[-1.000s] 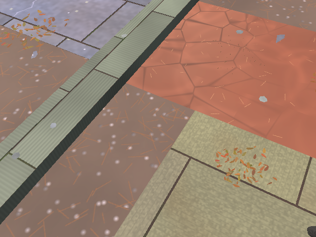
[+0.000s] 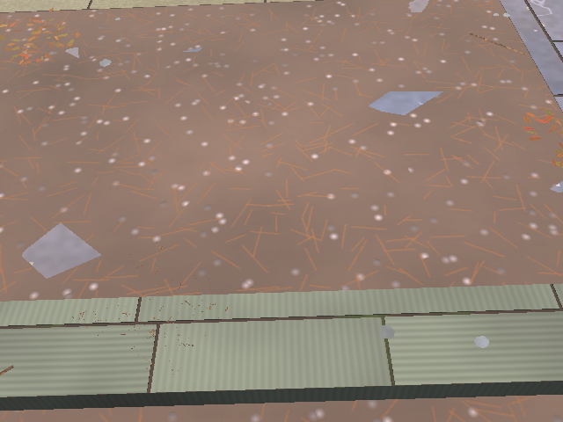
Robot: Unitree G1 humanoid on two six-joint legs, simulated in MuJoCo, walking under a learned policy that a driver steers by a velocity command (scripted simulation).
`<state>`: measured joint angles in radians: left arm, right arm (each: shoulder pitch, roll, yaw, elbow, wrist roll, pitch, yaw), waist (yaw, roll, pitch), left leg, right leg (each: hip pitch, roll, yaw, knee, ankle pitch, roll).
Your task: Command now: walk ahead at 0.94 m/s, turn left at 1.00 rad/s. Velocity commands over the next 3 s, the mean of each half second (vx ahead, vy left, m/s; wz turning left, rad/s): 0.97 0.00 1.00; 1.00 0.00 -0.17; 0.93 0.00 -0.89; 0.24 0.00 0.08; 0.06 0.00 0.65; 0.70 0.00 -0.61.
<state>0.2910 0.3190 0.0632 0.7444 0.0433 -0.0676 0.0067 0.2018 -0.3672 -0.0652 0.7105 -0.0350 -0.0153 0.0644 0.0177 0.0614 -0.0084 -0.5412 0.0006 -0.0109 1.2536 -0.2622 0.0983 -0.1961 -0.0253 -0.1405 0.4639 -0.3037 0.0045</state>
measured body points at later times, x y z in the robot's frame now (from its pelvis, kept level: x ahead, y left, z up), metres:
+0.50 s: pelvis +0.43 +0.07 -0.01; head +0.46 +0.08 +0.44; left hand +0.55 +0.36 -0.06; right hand +0.53 -0.20 -0.14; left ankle +0.36 +0.06 -0.74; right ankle +0.57 -0.05 -0.55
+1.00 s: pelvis +0.91 +0.24 +0.08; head +0.95 +0.25 +0.53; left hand +0.72 +0.44 -0.04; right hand +1.25 +0.21 +0.05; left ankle +1.04 +0.45 -0.61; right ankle +0.79 +0.10 -0.66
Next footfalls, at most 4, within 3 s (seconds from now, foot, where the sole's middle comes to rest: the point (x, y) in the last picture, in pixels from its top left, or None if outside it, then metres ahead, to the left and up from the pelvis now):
0.28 left None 0.40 0.08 -0.77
0.66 right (262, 282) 0.82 0.12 -0.69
1.08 left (154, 198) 1.12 0.45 -0.69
1.48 right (219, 100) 1.58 0.30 -0.69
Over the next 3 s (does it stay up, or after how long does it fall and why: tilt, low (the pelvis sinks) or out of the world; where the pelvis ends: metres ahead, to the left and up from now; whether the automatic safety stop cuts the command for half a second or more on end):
stays up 1.93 0.34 0.07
